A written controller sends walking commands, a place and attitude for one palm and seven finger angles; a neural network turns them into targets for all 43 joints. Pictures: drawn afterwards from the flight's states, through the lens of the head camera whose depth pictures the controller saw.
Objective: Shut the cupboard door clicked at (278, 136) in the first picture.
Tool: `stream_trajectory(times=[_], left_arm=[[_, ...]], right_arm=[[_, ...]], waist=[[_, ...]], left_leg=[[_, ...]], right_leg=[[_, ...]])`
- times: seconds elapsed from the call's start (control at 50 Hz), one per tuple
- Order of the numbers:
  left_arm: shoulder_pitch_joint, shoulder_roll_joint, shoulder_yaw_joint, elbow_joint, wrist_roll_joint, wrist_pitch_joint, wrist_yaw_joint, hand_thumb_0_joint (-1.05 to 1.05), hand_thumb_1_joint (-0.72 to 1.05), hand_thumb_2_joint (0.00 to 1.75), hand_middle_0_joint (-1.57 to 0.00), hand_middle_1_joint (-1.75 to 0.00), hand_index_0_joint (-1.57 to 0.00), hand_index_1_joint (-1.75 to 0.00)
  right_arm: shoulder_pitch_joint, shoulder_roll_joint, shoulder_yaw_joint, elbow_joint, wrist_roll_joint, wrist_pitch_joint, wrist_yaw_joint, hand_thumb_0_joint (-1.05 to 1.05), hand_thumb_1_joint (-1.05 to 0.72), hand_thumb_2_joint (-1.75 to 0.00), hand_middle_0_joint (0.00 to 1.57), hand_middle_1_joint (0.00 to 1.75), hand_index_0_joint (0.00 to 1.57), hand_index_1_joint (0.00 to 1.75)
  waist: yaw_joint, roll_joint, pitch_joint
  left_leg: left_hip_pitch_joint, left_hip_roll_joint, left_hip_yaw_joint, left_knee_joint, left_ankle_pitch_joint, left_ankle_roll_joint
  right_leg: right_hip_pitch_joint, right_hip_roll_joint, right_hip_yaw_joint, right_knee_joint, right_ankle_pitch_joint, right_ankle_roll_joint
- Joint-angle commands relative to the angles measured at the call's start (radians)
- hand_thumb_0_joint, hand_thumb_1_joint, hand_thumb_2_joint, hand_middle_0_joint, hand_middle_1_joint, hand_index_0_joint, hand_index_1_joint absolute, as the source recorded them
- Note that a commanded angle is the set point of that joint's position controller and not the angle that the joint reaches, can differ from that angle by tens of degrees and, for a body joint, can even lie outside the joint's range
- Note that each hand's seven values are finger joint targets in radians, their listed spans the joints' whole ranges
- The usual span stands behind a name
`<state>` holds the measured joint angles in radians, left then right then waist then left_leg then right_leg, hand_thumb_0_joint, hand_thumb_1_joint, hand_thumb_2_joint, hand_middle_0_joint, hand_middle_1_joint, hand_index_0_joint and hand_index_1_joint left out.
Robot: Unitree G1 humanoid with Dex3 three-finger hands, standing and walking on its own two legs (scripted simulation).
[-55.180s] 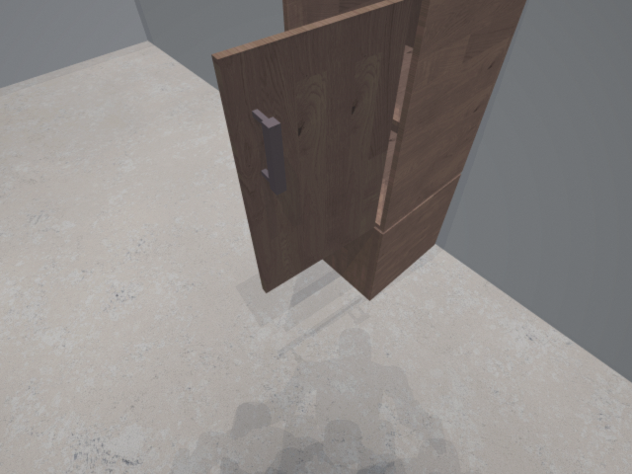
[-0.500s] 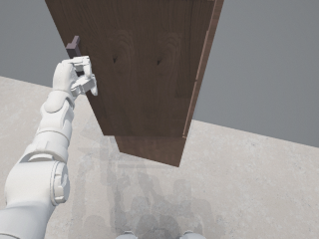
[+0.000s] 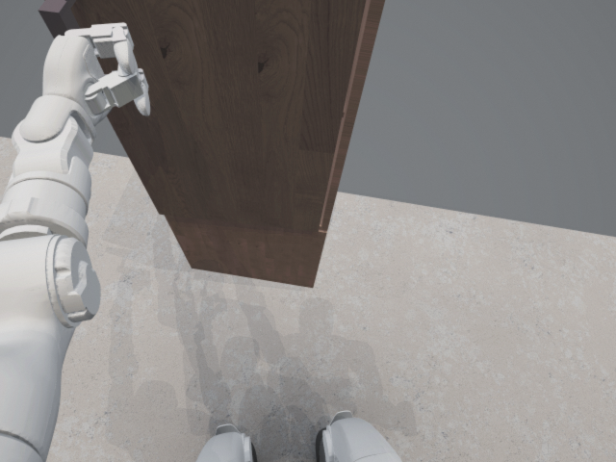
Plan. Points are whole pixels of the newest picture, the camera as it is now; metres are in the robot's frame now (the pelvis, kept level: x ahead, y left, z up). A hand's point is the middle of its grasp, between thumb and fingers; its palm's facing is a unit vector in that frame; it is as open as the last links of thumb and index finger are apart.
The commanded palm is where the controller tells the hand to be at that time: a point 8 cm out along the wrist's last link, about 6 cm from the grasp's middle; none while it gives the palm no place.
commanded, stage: push the door shut along its arc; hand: left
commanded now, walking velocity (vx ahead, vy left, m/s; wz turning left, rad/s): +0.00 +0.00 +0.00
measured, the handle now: (88, 52) +0.61 +0.20 +0.14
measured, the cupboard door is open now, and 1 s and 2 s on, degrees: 3 0 0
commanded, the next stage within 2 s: pull the fist back off the door in 0.74 s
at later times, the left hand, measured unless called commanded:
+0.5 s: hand (177, 52) +0.57 +0.09 +0.16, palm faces -0.31 -0.95 +0.01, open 3.1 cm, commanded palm +0.60 +0.13 +0.14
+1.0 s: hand (172, 47) +0.59 +0.09 +0.15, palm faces -0.02 -1.00 +0.09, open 2.9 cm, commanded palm +0.61 +0.11 +0.14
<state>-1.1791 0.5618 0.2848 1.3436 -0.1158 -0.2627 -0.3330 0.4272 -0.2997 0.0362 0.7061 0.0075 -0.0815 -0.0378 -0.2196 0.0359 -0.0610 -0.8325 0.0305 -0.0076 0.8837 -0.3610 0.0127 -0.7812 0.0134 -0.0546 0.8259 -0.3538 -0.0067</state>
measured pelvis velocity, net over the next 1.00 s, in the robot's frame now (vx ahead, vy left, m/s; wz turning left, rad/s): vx -0.02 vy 0.01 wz -0.01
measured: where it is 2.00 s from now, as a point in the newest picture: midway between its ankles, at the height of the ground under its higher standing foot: outside the picture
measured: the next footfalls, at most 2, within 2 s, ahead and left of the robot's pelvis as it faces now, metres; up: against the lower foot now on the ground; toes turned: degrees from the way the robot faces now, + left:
none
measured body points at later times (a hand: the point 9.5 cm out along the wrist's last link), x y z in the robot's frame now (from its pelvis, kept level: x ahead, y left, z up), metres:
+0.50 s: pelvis +0.00 +0.00 -0.01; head +0.14 +0.02 +0.41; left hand +0.58 +0.14 +0.16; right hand -0.05 -0.27 -0.11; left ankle +0.03 +0.11 -0.69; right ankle +0.02 -0.12 -0.69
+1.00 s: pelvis -0.02 +0.01 -0.03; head +0.14 +0.03 +0.40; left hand +0.59 +0.15 +0.15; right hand -0.10 -0.24 -0.11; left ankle +0.03 +0.11 -0.69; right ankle +0.02 -0.12 -0.69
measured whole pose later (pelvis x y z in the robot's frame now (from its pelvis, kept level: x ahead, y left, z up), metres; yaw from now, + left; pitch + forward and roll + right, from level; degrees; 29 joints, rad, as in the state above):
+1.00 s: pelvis -0.02 +0.01 -0.03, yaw -1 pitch +25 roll -5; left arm -1.50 0.53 0.35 1.45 0.03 -0.16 -0.01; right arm 0.51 -0.28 0.07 0.68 -0.08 -0.10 0.01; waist -0.30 0.06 -0.10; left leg -1.08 0.03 -0.03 1.02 -0.38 0.03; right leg -1.01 0.02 -0.08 0.93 -0.36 0.01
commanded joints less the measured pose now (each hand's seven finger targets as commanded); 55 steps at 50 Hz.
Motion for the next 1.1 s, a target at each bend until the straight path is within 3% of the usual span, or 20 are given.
stream_trajectory(times=[0.0, 0.08, 0.14, 0.18, 0.26, 0.34, 0.4, 0.48, 0.52, 0.58, 0.62, 0.76, 0.78, 0.82, 0.84, 0.88, 0.92, 0.96, 1.02, 1.08], left_arm=[[-0.614, 0.222, 0.028, -0.23, 0.013, -0.048, -0.022, 0.0, 0.9, 0.9, -1.3, -1.5, -1.3, -1.5], [-0.633, 0.193, 0.005, -0.211, 0.022, -0.035, -0.036, 0.0, 0.9, 0.9, -1.3, -1.5, -1.3, -1.5], [-0.651, 0.232, 0.028, -0.2, 0.021, -0.023, -0.051, 0.0, 0.9, 0.9, -1.3, -1.5, -1.3, -1.5], [-0.684, 0.253, 0.034, -0.19, 0.031, -0.017, -0.053, 0.0, 0.9, 0.9, -1.3, -1.5, -1.3, -1.5], [-0.743, 0.188, -0.017, -0.199, 0.032, -0.014, -0.051, 0.0, 0.9, 0.9, -1.3, -1.5, -1.3, -1.5], [-0.781, 0.123, -0.057, -0.195, 0.02, -0.011, -0.049, 0.0, 0.9, 0.9, -1.3, -1.5, -1.3, -1.5], [-0.785, 0.16, -0.029, -0.144, 0.02, 0.0, -0.049, 0.0, 0.9, 0.9, -1.3, -1.5, -1.3, -1.5], [-0.787, 0.258, 0.01, -0.08, 0.076, 0.008, -0.024, 0.0, 0.9, 0.9, -1.3, -1.5, -1.3, -1.5], [-0.807, 0.303, 0.031, -0.087, 0.099, -0.003, -0.016, 0.0, 0.9, 0.9, -1.3, -1.5, -1.3, -1.5], [-0.831, 0.266, 0.0, -0.074, 0.103, 0.007, -0.023, 0.0, 0.9, 0.9, -1.3, -1.5, -1.3, -1.5], [-0.859, 0.265, -0.009, -0.093, 0.098, 0.005, -0.036, 0.0, 0.9, 0.9, -1.3, -1.5, -1.3, -1.5], [-0.894, 0.204, -0.06, -0.082, 0.074, 0.033, -0.078, 0.0, 0.9, 0.9, -1.3, -1.5, -1.3, -1.5], [-0.885, 0.172, -0.077, -0.069, 0.071, 0.04, -0.081, 0.0, 0.9, 0.9, -1.3, -1.5, -1.3, -1.5], [-0.896, 0.188, -0.067, -0.092, 0.065, 0.036, -0.081, 0.0, 0.9, 0.9, -1.3, -1.5, -1.3, -1.5], [-0.907, 0.233, 0.137, -0.074, 0.007, 0.071, 0.117, 0.0, 0.9, 0.9, -1.3, -1.5, -1.3, -1.5], [-0.886, 0.171, 0.114, -0.085, 0.055, 0.093, 0.304, 0.0, 0.9, 0.9, -1.3, -1.5, -1.3, -1.5], [-0.912, 0.111, 0.111, -0.113, 0.107, 0.077, 0.448, 0.0, 0.9, 0.9, -1.3, -1.5, -1.3, -1.5], [-0.932, 0.098, 0.105, -0.132, 0.175, 0.045, 0.578, 0.0, 0.9, 0.9, -1.3, -1.5, -1.3, -1.5], [-0.971, 0.098, 0.034, -0.128, 0.281, -0.011, 0.61, 0.0, 0.9, 0.9, -1.3, -1.5, -1.3, -1.5], [-0.966, 0.1, 0.001, -0.096, 0.296, -0.027, 0.564, 0.0, 0.9, 0.9, -1.3, -1.5, -1.3, -1.5]], right_arm=[[0.181, -0.178, -0.066, -0.048, -0.006, -0.012, -0.014, 0.0, -0.9, -0.9, 0.2, 0.3, 0.2, 0.3], [0.194, -0.18, -0.071, -0.046, -0.011, -0.004, -0.008, 0.0, -0.9, -0.9, 0.2, 0.3, 0.2, 0.3], [0.205, -0.183, -0.068, -0.047, -0.012, 0.004, -0.011, 0.0, -0.9, -0.9, 0.2, 0.3, 0.2, 0.3], [0.213, -0.184, -0.07, -0.041, -0.011, 0.008, -0.013, 0.0, -0.9, -0.9, 0.2, 0.3, 0.2, 0.3], [0.218, -0.183, -0.07, -0.028, -0.012, 0.005, -0.013, 0.0, -0.9, -0.9, 0.2, 0.3, 0.2, 0.3], [0.21, -0.185, -0.069, -0.013, -0.018, -0.009, -0.013, 0.0, -0.9, -0.9, 0.2, 0.3, 0.2, 0.3], [0.213, -0.19, -0.059, -0.012, -0.02, -0.016, -0.017, 0.0, -0.9, -0.9, 0.2, 0.3, 0.2, 0.3], [0.227, -0.19, -0.047, -0.037, -0.027, -0.008, -0.015, 0.0, -0.9, -0.9, 0.2, 0.3, 0.2, 0.3], [0.239, -0.193, -0.045, -0.054, -0.034, -0.001, -0.014, 0.0, -0.9, -0.9, 0.2, 0.3, 0.2, 0.3], [0.245, -0.191, -0.049, -0.053, -0.03, 0.005, -0.014, 0.0, -0.9, -0.9, 0.2, 0.3, 0.2, 0.3], [0.25, -0.195, -0.049, -0.048, -0.029, 0.004, -0.018, 0.0, -0.9, -0.9, 0.2, 0.3, 0.2, 0.3], [0.255, -0.198, -0.043, -0.014, -0.022, -0.016, -0.029, 0.0, -0.9, -0.9, 0.2, 0.3, 0.2, 0.3], [0.247, -0.196, -0.043, -0.009, -0.021, -0.02, -0.028, 0.0, -0.9, -0.9, 0.2, 0.3, 0.2, 0.3], [0.255, -0.201, -0.042, -0.006, -0.022, -0.03, -0.034, 0.0, -0.9, -0.9, 0.2, 0.3, 0.2, 0.3], [0.29, -0.171, -0.024, -0.034, -0.044, -0.037, -0.022, 0.0, -0.9, -0.9, 0.2, 0.3, 0.2, 0.3], [0.312, -0.173, -0.034, -0.038, -0.067, -0.038, 0.008, 0.0, -0.9, -0.9, 0.2, 0.3, 0.2, 0.3], [0.315, -0.165, -0.045, -0.04, -0.088, -0.034, 0.037, 0.0, -0.9, -0.9, 0.2, 0.3, 0.2, 0.3], [0.313, -0.163, -0.05, -0.035, -0.111, -0.032, 0.066, 0.0, -0.9, -0.9, 0.2, 0.3, 0.2, 0.3], [0.317, -0.172, -0.06, -0.028, -0.122, -0.023, 0.098, 0.0, -0.9, -0.9, 0.2, 0.3, 0.2, 0.3], [0.309, -0.179, -0.067, -0.033, -0.113, -0.015, 0.105, 0.0, -0.9, -0.9, 0.2, 0.3, 0.2, 0.3]], waist=[[-0.059, 0.119, -0.482], [-0.077, 0.124, -0.497], [-0.078, 0.12, -0.517], [-0.091, 0.103, -0.486], [-0.112, 0.16, -0.479], [-0.13, 0.172, -0.476], [-0.133, 0.166, -0.453], [-0.137, 0.132, -0.459], [-0.139, 0.13, -0.499], [-0.161, 0.112, -0.463], [-0.167, 0.135, -0.498], [-0.193, 0.182, -0.469], [-0.193, 0.19, -0.468], [-0.201, 0.191, -0.486], [-0.155, 0.21, -0.465], [-0.173, 0.15, -0.473], [-0.171, 0.177, -0.47], [-0.173, 0.176, -0.46], [-0.197, 0.205, -0.468], [-0.188, 0.217, -0.462]], left_leg=[[0.371, -0.015, -0.065, -0.062, 0.23, 0.022], [0.395, -0.01, -0.064, -0.041, 0.255, 0.021], [0.375, -0.012, -0.061, -0.033, 0.28, 0.023], [0.351, -0.011, -0.06, -0.028, 0.258, 0.026], [0.406, -0.005, -0.077, -0.023, 0.247, 0.021], [0.446, -0.001, -0.091, -0.02, 0.232, 0.018], [0.398, -0.005, -0.088, -0.015, 0.21, 0.022], [0.285, -0.006, -0.073, 0.018, 0.192, 0.029], [0.266, -0.008, -0.066, 0.037, 0.211, 0.033], [0.224, -0.002, -0.059, 0.042, 0.147, 0.037], [0.242, -0.001, -0.058, 0.049, 0.143, 0.038], [0.28, 0.01, -0.07, 0.04, 0.099, 0.036], [0.282, 0.007, -0.071, 0.038, 0.086, 0.034], [0.303, 0.013, -0.072, 0.038, 0.088, 0.038], [0.185, 0.019, -0.082, 0.024, 0.051, 0.033], [0.176, 0.024, -0.1, -0.001, 0.007, 0.024], [0.201, 0.016, -0.115, -0.014, -0.021, 0.016], [0.19, 0.013, -0.12, -0.017, -0.071, 0.013], [0.228, 0.011, -0.124, -0.021, -0.068, 0.01], [0.246, 0.004, -0.126, -0.036, -0.091, 0.007]], right_leg=[[0.072, 0.031, 0.038, -0.098, 0.199, -0.011], [0.037, 0.037, 0.035, -0.097, 0.213, -0.008], [0.059, 0.038, 0.035, -0.087, 0.249, -0.008], [0.045, 0.04, 0.034, -0.091, 0.234, -0.005], [-0.044, 0.042, 0.023, -0.09, 0.183, -0.01], [-0.097, 0.044, 0.01, -0.087, 0.147, -0.014], [-0.098, 0.043, 0.006, -0.075, 0.129, -0.018], [-0.068, 0.04, 0.017, -0.051, 0.135, -0.011], [-0.055, 0.04, 0.021, -0.035, 0.154, -0.008], [-0.072, 0.043, 0.024, -0.045, 0.115, -0.002], [-0.086, 0.044, 0.024, -0.039, 0.107, -0.003], [-0.167, 0.05, 0.005, -0.039, 0.059, -0.008], [-0.178, 0.05, 0.003, -0.042, 0.049, -0.01], [-0.191, 0.05, 0.001, -0.04, 0.047, -0.006], [-0.16, 0.04, 0.016, -0.056, 0.032, 0.001], [-0.147, 0.034, 0.002, -0.043, 0.022, 0.014], [-0.194, 0.031, -0.004, -0.037, 0.006, 0.014], [-0.215, 0.025, -0.004, -0.034, -0.021, 0.014], [-0.245, 0.025, -0.002, -0.033, -0.031, 0.003], [-0.232, 0.025, 0.002, -0.04, -0.041, -0.009]])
